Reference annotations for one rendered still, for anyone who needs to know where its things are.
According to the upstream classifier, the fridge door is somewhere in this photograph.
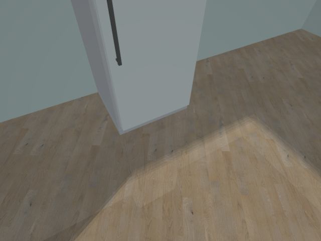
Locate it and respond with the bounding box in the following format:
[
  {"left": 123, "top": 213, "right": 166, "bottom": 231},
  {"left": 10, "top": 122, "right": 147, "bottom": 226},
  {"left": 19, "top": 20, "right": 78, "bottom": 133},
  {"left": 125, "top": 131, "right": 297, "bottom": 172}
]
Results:
[{"left": 93, "top": 0, "right": 207, "bottom": 131}]

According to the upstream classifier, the handle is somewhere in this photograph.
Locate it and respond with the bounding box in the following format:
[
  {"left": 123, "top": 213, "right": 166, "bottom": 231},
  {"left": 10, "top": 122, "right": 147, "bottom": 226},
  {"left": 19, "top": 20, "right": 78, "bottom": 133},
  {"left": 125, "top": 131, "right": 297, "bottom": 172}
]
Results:
[{"left": 107, "top": 0, "right": 122, "bottom": 66}]

